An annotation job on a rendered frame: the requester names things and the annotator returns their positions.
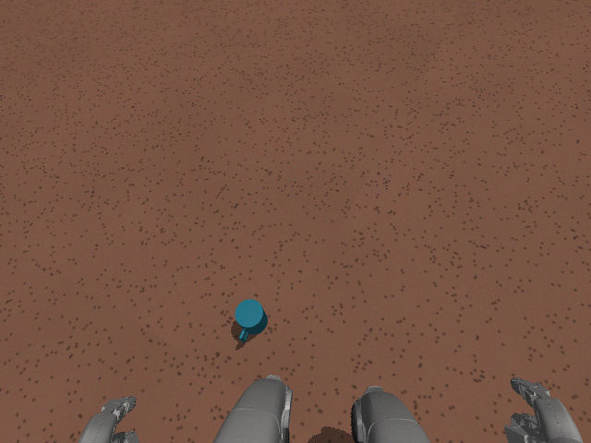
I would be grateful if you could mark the right robot hand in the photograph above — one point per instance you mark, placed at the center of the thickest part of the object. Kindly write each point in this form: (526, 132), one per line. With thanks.
(552, 418)

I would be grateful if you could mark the left robot hand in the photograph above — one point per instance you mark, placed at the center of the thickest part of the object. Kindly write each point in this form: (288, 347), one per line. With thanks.
(101, 427)

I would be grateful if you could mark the mug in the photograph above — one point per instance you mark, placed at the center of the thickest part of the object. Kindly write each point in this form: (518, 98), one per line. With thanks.
(250, 315)

